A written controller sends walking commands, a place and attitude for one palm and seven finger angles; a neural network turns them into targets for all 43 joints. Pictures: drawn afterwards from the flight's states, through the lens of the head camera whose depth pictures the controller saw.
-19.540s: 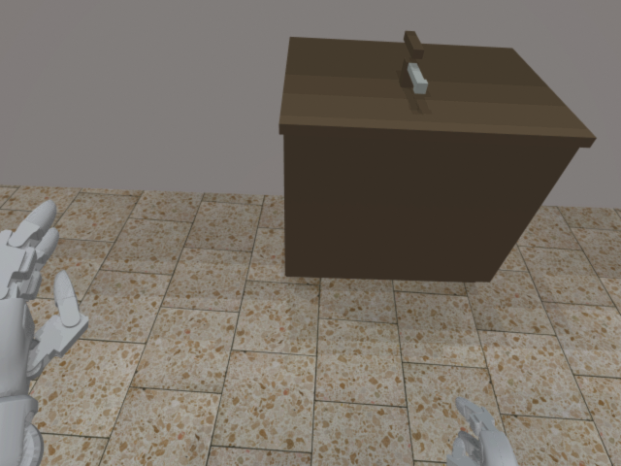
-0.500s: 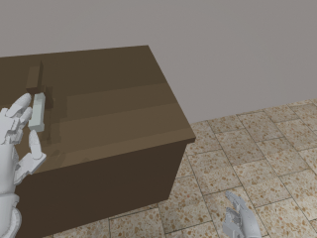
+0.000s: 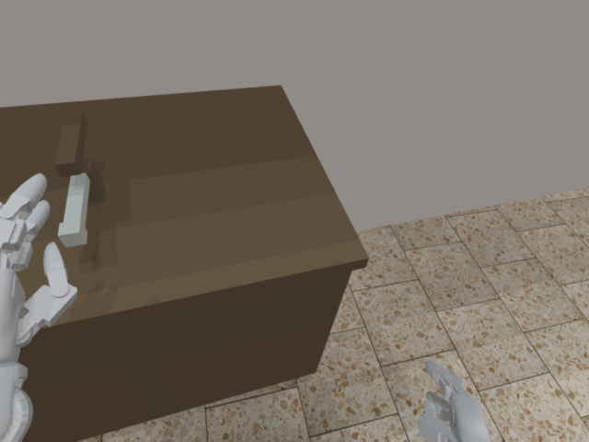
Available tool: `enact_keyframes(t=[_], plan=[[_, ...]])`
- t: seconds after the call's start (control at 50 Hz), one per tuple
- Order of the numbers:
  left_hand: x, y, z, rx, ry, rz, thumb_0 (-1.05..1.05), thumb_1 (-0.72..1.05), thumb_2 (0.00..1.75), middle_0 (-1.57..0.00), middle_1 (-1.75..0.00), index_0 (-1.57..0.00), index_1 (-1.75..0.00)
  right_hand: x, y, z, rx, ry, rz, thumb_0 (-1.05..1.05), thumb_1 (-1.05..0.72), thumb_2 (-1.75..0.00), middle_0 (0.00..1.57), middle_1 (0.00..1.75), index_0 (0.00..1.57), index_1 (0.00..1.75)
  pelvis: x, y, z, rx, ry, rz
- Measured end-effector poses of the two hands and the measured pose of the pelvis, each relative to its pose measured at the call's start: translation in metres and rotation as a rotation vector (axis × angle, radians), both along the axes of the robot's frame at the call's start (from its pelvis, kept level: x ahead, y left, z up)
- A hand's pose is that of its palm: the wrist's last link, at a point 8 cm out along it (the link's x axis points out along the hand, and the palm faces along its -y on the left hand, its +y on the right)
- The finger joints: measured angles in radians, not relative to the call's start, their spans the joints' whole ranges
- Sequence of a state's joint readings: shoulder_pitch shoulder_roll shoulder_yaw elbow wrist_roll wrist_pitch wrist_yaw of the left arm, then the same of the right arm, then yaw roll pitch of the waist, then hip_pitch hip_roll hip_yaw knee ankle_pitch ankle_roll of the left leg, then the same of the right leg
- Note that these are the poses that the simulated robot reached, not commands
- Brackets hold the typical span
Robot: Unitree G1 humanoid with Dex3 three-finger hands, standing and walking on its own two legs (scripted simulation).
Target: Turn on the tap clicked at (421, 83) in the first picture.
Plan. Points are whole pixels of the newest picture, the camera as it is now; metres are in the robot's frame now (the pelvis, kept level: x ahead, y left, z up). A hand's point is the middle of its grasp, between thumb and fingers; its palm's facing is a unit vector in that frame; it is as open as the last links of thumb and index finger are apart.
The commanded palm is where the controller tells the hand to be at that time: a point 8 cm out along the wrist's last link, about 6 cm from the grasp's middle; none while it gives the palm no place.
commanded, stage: turn the palm inward beside the body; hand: left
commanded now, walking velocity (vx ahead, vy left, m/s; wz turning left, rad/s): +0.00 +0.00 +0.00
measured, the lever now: (73, 233) +0.37 +0.36 +0.04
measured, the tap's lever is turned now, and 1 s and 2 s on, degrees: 0 0 0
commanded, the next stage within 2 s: none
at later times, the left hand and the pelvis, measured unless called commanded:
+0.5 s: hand (79, 335) +0.18 +0.23 +0.15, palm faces +0.55 -0.78 -0.31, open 7.4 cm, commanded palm +0.14 +0.26 +0.16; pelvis -0.02 -0.07 -0.02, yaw +4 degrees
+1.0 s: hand (122, 327) +0.20 +0.20 +0.12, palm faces +0.50 -0.82 -0.28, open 7.4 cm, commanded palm +0.15 +0.23 +0.14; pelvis +0.03 -0.08 -0.02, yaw +4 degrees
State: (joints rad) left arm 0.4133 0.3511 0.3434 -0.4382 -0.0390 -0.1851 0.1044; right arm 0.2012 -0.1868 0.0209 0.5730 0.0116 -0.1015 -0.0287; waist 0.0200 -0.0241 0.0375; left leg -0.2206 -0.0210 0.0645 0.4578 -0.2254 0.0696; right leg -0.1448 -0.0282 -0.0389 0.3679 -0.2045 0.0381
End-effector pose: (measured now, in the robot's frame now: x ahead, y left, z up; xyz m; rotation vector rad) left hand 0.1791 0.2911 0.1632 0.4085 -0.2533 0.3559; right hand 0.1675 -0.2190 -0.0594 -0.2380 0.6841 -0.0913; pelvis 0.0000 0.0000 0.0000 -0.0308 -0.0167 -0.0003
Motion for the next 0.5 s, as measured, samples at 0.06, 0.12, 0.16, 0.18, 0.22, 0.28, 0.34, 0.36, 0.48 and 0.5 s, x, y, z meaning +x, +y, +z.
enact_keyframes(t=[0.06,0.12,0.16,0.18,0.22,0.28,0.34,0.36,0.48,0.5], plan=[[-0.002,-0.001,0.002,0.002,-0.005,0.002,0.02,0.89,0.90,-0.21,-0.30,-0.21,-0.31,-0.001,-0.001,-0.001,0.002,0.005,0.001,0.01,-0.90,-0.90,0.20,0.30,0.21,0.30,0.000,-0.001,0.000,0.000,0.000,0.002],[0.010,0.010,0.023,0.146,-0.052,0.011,0.02,0.88,0.90,-0.21,-0.30,-0.21,-0.31,-0.004,0.003,-0.008,-0.033,0.028,0.080,0.01,-0.90,-0.90,0.20,0.30,0.20,0.30,-0.006,-0.006,-0.003,0.011,-0.010,0.043],[0.017,0.019,0.033,0.117,-0.073,0.050,0.02,0.88,0.90,-0.21,-0.30,-0.21,-0.31,-0.006,0.002,-0.016,-0.016,0.059,0.116,0.01,-0.90,-0.90,0.20,0.30,0.20,0.30,-0.008,-0.010,-0.005,0.024,-0.002,0.048],[0.018,0.021,0.034,0.067,-0.075,0.060,0.02,0.88,0.90,-0.21,-0.30,-0.21,-0.31,-0.006,0.000,-0.019,-0.003,0.066,0.116,0.01,-0.90,-0.90,0.20,0.30,0.21,0.30,-0.008,-0.012,-0.006,0.029,0.000,0.043],[0.017,0.018,0.029,-0.030,-0.044,0.065,0.01,0.89,0.90,-0.21,-0.30,-0.21,-0.31,-0.006,-0.005,-0.023,0.025,0.058,0.099,0.01,-0.90,-0.90,0.20,0.30,0.21,0.30,-0.008,-0.015,-0.007,0.035,0.001,0.030],[0.008,-0.001,0.004,-0.077,0.088,0.056,0.01,0.89,0.90,-0.20,-0.30,-0.20,-0.30,-0.004,-0.015,-0.025,0.053,0.034,0.074,0.01,-0.90,-0.90,0.20,0.30,0.21,0.30,-0.009,-0.021,-0.008,0.033,-0.007,0.025],[-0.009,-0.022,-0.022,-0.058,0.200,0.056,0.01,0.89,0.90,-0.20,-0.30,-0.20,-0.30,0.000,-0.027,-0.024,0.047,0.016,0.072,0.01,-0.90,-0.90,0.20,0.30,0.21,0.30,-0.013,-0.031,-0.011,0.036,-0.007,0.031],[-0.016,-0.028,-0.027,-0.057,0.208,0.060,0.01,0.89,0.90,-0.20,-0.30,-0.20,-0.30,0.001,-0.031,-0.024,0.037,0.011,0.075,0.01,-0.90,-0.90,0.20,0.30,0.21,0.30,-0.014,-0.035,-0.012,0.038,-0.005,0.034],[-0.045,-0.034,-0.013,-0.020,-0.007,0.164,0.02,0.88,0.90,-0.21,-0.30,-0.21,-0.31,0.007,-0.055,-0.027,-0.014,0.010,0.129,0.01,-0.90,-0.90,0.20,0.30,0.21,0.30,-0.020,-0.065,-0.019,0.031,-0.002,0.069],[-0.047,-0.033,-0.007,-0.013,-0.041,0.185,0.02,0.88,0.90,-0.21,-0.30,-0.21,-0.31,0.008,-0.058,-0.029,-0.016,0.011,0.136,0.01,-0.90,-0.90,0.20,0.30,0.21,0.30,-0.020,-0.069,-0.020,0.029,-0.003,0.077]])
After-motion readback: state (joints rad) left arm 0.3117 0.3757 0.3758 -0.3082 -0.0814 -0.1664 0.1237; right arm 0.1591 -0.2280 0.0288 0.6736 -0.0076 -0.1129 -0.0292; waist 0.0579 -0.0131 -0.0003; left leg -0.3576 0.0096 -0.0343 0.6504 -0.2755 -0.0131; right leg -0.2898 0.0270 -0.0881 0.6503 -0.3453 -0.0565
